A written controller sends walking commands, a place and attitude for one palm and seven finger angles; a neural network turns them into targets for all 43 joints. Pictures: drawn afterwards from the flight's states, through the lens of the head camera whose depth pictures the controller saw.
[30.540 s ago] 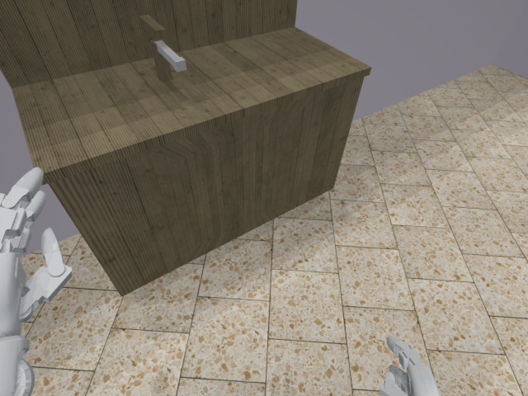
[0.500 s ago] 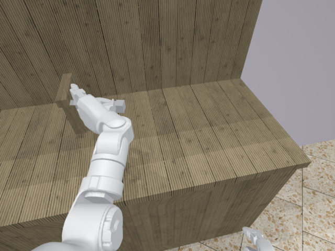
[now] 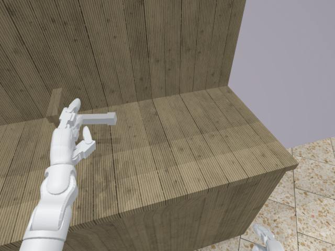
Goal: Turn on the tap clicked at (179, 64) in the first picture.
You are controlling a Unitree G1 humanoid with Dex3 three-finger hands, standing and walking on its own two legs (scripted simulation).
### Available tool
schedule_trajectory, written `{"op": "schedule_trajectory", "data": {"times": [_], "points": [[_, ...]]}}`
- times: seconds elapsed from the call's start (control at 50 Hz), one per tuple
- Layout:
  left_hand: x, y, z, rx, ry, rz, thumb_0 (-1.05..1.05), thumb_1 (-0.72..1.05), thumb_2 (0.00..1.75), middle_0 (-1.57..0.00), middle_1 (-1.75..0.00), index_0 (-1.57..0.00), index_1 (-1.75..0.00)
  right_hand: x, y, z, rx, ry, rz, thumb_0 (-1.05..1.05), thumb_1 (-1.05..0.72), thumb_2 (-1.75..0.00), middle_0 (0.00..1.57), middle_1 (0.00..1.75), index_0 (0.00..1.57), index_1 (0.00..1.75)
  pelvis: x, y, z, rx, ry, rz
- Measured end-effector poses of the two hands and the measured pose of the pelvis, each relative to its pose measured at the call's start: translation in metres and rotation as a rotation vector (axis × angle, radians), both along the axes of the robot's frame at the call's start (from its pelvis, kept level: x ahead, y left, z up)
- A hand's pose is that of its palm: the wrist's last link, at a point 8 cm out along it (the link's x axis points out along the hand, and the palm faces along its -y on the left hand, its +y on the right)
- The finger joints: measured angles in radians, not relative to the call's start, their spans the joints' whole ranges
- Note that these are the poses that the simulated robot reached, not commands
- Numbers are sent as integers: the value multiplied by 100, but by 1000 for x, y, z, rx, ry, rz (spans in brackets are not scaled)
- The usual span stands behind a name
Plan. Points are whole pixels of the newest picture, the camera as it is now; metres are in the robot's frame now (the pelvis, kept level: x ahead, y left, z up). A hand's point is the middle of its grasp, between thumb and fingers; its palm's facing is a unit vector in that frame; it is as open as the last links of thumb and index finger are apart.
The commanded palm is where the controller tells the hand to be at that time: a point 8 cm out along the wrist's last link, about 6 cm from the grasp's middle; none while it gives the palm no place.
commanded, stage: draw the hand back beside the body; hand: left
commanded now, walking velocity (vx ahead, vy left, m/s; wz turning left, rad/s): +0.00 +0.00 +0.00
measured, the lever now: (111, 118) +0.47 +0.21 +0.07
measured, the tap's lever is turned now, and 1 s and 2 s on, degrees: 75 75 75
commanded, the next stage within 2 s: step back with the hand held close in 1.10 s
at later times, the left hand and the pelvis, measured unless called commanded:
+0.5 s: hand (57, 165) +0.23 +0.24 +0.15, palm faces +0.29 -0.92 -0.26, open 7.5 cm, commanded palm +0.20 +0.28 +0.16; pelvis +0.00 +0.03 +0.00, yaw +1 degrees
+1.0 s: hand (22, 187) +0.18 +0.27 +0.16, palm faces +0.43 -0.84 -0.32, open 7.4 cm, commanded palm +0.14 +0.31 +0.17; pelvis -0.01 +0.03 +0.00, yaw +2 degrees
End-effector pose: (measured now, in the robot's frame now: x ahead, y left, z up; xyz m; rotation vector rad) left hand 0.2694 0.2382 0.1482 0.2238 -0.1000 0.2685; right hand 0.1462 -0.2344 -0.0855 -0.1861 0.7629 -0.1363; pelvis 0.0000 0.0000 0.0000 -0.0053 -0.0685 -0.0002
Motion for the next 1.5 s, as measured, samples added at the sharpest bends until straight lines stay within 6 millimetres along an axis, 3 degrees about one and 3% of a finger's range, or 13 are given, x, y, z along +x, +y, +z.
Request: {"op": "schedule_trajectory", "data": {"times": [0.08,0.24,0.42,0.62,0.9,1.24,1.36,1.5], "points": [[-23,9,12,60,-71,-29,2,90,90,-16,-19,-17,-19,11,6,2,-28,-4,67,2,-91,-90,20,30,19,30,-3,5,1,-4,-18,18],[-31,5,11,50,-96,-96,2,90,90,-17,-22,-17,-22,40,37,17,-2,-85,114,2,-91,-90,20,30,20,30,-7,14,4,-2,-24,13],[-57,31,13,70,-90,-45,2,90,90,-18,-25,-19,-24,45,61,23,15,-106,150,2,-91,-90,20,30,20,30,-4,23,4,-6,-27,10],[-87,52,17,102,-94,28,2,90,90,-19,-28,-20,-27,38,65,15,-7,-59,173,2,-90,-90,20,30,20,30,-3,30,4,-7,-30,21],[-127,75,23,179,-68,133,2,90,90,-20,-30,-21,-30,39,55,16,-24,-86,166,2,-91,-90,20,30,20,30,-4,28,2,-13,-30,27],[-129,62,24,169,-98,113,2,90,90,-20,-30,-21,-30,37,50,21,-21,-127,159,2,-90,-90,20,30,20,30,-11,20,2,-13,-42,26],[-128,74,46,248,-175,122,2,89,90,-21,-30,-21,-30,29,46,17,-23,-112,125,2,-90,-90,20,30,20,30,-18,23,-1,-24,14,3],[-125,74,24,218,-95,58,2,90,90,-20,-30,-21,-30,8,42,15,-40,-98,45,2,-91,-90,20,30,20,30,-29,36,-4,-17,58,-17]]}}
